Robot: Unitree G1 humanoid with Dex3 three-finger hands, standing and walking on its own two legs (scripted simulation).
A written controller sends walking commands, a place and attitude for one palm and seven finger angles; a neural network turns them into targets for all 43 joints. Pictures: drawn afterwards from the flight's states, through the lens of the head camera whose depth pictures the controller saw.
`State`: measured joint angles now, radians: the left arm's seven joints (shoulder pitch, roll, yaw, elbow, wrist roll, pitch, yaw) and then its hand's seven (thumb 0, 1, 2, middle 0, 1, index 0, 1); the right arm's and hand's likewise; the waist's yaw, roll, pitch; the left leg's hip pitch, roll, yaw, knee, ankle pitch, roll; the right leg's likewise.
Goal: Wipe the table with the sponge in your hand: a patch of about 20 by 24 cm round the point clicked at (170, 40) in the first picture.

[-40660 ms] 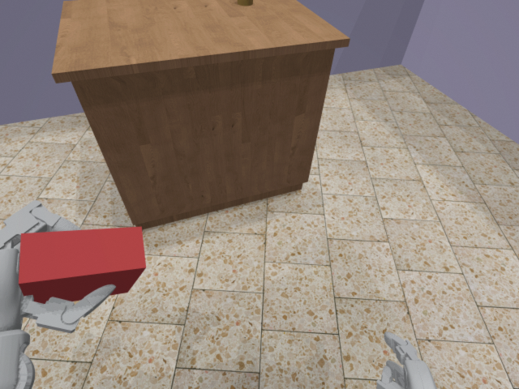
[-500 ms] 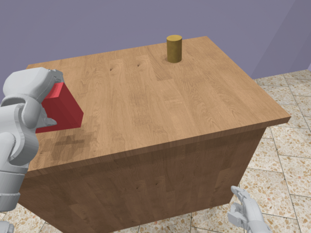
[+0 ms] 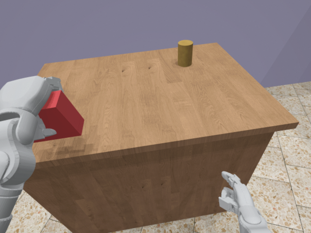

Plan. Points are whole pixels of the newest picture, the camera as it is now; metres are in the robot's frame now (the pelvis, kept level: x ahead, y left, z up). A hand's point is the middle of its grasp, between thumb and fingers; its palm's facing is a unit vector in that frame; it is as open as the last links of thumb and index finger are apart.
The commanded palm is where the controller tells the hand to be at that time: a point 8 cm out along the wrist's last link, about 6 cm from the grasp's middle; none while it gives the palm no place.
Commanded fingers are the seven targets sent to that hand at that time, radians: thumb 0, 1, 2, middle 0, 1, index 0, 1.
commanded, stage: bring the sponge back beside the body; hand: left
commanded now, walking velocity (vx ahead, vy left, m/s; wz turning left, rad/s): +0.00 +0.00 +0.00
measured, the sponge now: (50, 122) +0.26 +0.31 +0.19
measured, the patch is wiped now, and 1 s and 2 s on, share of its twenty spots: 1.00 1.00 1.00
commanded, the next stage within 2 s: step back with the hand held close in 0.86 s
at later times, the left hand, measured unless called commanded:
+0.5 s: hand (30, 133) +0.19 +0.29 +0.23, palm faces +0.28 -0.07 -0.96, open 9.3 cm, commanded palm +0.13 +0.28 +0.29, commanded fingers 0.00 0.10 1.30 -1.20 -1.60 -1.20 -1.60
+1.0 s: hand (34, 139) +0.19 +0.28 +0.22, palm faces +0.28 -0.10 -0.95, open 9.3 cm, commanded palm +0.14 +0.27 +0.27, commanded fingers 0.00 0.10 1.30 -1.20 -1.60 -1.20 -1.60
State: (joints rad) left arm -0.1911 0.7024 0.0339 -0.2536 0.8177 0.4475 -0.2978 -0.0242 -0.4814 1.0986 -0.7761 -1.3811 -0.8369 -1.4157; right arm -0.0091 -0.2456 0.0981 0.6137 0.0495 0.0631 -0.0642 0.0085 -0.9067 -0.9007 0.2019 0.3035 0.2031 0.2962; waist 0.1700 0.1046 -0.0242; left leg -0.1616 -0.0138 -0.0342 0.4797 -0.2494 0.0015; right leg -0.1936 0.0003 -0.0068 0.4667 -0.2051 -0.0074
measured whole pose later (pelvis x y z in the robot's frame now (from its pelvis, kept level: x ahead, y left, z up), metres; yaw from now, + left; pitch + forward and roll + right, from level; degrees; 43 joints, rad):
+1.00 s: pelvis -0.03 -0.01 +0.00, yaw -1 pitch -8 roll +0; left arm 0.04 0.65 0.07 -0.46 0.77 0.53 -0.21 -0.03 -0.48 1.10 -0.78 -1.38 -0.84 -1.42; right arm 0.01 -0.26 0.10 0.60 0.06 0.04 -0.07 0.01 -0.91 -0.90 0.20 0.30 0.20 0.30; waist 0.17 0.11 -0.01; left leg -0.12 0.00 -0.02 0.49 -0.23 -0.01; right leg -0.17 0.01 0.01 0.49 -0.18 -0.02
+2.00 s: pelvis -0.16 -0.02 -0.01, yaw +0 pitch +1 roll +0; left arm 0.20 0.39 0.41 -0.66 -0.06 -0.11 0.11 -0.03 -0.48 1.09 -0.77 -1.39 -0.84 -1.42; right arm 0.10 -0.18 0.03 0.56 0.02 -0.02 -0.03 0.01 -0.91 -0.90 0.21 0.30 0.21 0.30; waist -0.01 -0.01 0.01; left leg -0.51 0.03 0.00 0.92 -0.40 -0.03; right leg -0.33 0.02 0.01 0.55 -0.24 -0.02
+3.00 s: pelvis -0.44 -0.09 +0.00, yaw +4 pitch +0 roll +4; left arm 0.27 0.44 0.45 -0.55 -0.04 -0.18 0.11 -0.03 -0.49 1.09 -0.78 -1.38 -0.85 -1.41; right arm 0.24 -0.22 -0.01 0.66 0.01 -0.08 -0.06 0.01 -0.91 -0.90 0.20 0.30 0.20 0.30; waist 0.01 -0.02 -0.07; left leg -0.46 0.03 0.07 0.86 -0.31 0.02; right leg -0.32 0.01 -0.09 0.47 -0.22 -0.10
